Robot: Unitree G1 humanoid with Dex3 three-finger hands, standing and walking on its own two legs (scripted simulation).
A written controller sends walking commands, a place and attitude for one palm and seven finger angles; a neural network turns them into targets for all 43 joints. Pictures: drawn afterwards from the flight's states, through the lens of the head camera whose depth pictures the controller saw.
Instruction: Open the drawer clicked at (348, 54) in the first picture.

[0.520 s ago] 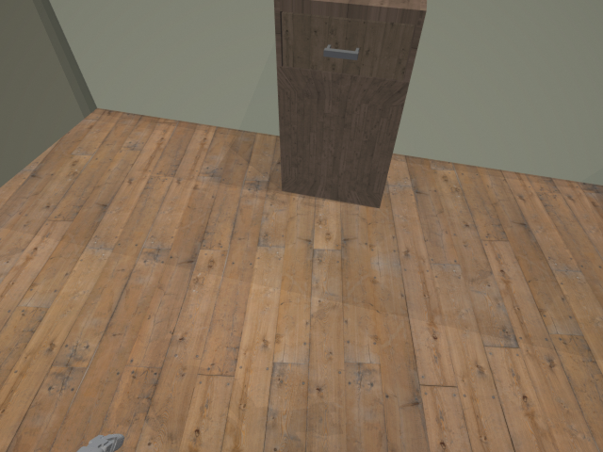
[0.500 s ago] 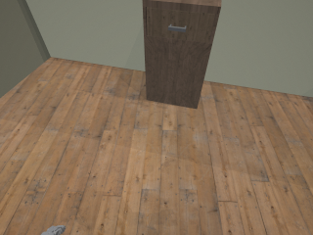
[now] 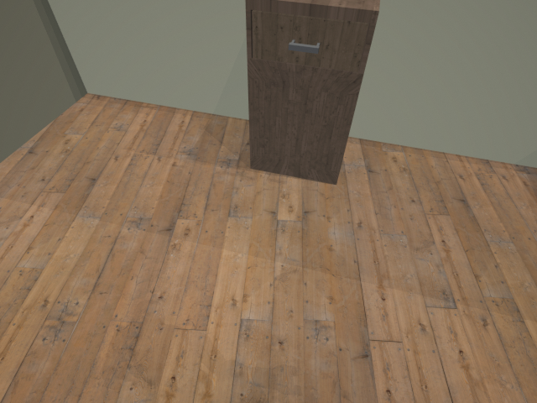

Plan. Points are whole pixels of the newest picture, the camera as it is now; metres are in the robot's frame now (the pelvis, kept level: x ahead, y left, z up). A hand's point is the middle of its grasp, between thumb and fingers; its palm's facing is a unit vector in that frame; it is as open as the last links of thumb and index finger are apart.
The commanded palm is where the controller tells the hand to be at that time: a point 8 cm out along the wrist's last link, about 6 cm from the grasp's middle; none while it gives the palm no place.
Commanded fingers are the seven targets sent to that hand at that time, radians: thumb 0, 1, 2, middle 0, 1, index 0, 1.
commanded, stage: stand and wait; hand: left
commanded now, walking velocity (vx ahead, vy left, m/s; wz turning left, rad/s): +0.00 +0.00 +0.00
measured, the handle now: (304, 45) +1.35 -0.06 -0.05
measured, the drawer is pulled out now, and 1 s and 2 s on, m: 0.00 0.00 0.00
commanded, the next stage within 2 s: look at it before walking up in 0.30 s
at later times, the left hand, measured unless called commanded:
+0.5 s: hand out of the picture +0.07 +0.24 -0.15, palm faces -0.02 -0.95 -0.32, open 7.4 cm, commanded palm none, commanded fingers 0.00 0.90 0.90 -0.20 -0.30 -0.20 -0.30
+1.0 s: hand out of the picture +0.06 +0.24 -0.16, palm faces -0.03 -0.95 -0.32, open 7.4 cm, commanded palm none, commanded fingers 0.00 0.90 0.90 -0.20 -0.30 -0.20 -0.30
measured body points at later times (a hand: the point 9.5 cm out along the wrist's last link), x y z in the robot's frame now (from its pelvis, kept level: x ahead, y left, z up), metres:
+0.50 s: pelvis -0.01 +0.00 +0.00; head -0.01 +0.00 +0.45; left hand +0.08 +0.29 -0.13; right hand +0.07 -0.29 -0.13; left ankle +0.00 +0.13 -0.74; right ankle +0.00 -0.12 -0.74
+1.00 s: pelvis +0.00 +0.00 +0.00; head +0.00 +0.00 +0.45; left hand +0.07 +0.29 -0.13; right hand +0.07 -0.29 -0.13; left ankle +0.00 +0.13 -0.74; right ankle +0.00 -0.12 -0.74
